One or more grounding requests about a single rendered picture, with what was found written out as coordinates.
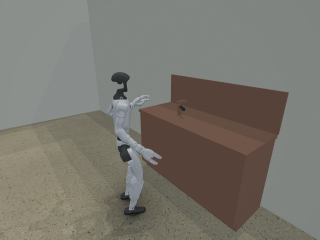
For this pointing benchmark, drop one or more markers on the counter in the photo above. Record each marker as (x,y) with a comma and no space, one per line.
(219,149)

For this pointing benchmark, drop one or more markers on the right robot hand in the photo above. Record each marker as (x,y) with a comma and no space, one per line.
(148,154)

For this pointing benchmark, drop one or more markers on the right robot foot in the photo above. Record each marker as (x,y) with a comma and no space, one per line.
(137,210)

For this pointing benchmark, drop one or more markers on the robot left thigh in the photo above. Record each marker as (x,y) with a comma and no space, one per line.
(129,170)

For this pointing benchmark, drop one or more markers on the left robot hand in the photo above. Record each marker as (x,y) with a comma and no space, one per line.
(139,101)

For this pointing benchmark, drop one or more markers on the left robot forearm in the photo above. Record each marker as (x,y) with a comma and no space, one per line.
(132,105)

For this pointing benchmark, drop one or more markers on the robot left upper arm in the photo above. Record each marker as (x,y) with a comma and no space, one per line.
(110,111)

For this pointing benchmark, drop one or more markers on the robot right upper arm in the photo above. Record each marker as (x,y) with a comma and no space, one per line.
(121,110)

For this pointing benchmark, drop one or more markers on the right robot forearm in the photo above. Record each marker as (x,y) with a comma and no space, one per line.
(125,138)

